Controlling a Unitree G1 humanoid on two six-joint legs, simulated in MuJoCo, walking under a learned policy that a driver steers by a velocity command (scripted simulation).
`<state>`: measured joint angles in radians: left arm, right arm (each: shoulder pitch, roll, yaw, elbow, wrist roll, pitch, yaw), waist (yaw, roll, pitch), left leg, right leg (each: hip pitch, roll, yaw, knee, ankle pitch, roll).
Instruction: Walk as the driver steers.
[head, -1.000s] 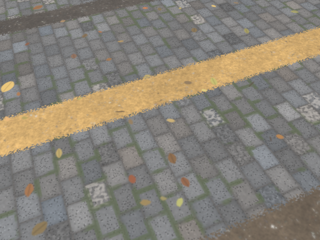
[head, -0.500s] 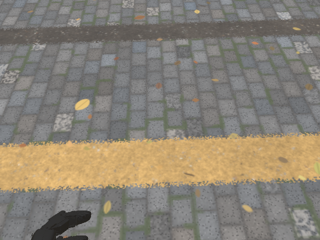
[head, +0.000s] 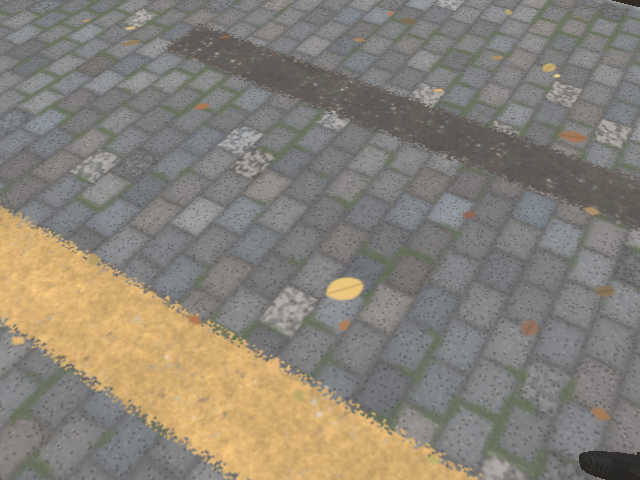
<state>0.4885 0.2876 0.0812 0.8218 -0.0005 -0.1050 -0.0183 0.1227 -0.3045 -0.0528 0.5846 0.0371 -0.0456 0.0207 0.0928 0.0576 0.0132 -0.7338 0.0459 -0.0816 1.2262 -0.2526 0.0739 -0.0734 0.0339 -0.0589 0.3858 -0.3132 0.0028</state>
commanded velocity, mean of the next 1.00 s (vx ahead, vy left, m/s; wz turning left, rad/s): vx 1.00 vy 0.00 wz -0.52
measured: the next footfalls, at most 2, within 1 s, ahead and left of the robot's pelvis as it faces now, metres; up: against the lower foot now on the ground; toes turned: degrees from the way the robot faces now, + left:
left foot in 0.24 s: +0.42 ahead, +0.14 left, +0.00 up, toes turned +3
right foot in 0.70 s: +0.83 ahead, -0.10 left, +0.00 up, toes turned -22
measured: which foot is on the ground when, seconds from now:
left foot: up 0.00-0.22, down 0.24-0.72, up 0.74-1.00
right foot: down 0.00-0.22, up 0.24-0.68, down 0.70-1.00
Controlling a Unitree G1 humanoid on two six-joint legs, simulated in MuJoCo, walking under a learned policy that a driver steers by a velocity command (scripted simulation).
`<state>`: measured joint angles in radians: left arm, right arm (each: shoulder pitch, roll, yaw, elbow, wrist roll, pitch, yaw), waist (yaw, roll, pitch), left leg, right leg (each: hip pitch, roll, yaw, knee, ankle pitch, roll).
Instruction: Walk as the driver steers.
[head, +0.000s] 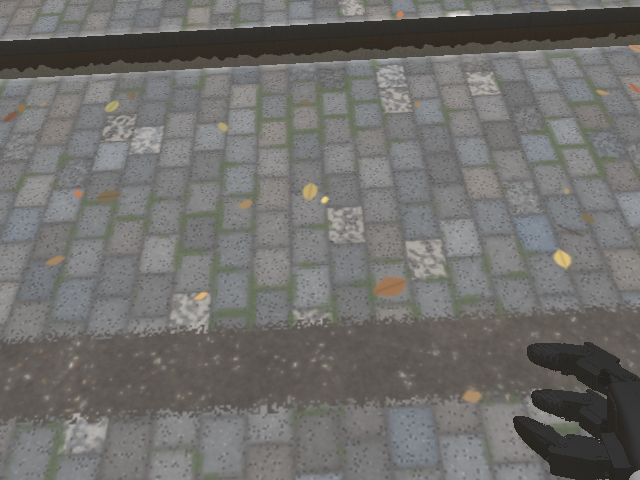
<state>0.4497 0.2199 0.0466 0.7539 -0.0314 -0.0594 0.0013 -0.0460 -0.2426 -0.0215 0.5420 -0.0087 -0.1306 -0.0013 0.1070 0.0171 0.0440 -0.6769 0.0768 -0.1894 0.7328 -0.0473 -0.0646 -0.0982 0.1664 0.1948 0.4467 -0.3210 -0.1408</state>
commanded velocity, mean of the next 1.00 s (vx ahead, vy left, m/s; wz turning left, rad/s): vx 0.27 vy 0.00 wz -0.27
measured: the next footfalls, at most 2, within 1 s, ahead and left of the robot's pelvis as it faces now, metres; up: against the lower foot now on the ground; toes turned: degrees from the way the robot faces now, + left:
left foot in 0.12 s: +0.36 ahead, +0.18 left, +0.00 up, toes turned -13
right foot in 0.52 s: +0.42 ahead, -0.07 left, +0.00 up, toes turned -11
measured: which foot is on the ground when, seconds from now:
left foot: up 0.00-0.10, down 0.12-1.00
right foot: down 0.00-0.12, up 0.14-0.50, down 0.52-1.00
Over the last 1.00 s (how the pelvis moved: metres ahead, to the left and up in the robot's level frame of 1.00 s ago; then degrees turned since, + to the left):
0.89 -0.07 0.00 -35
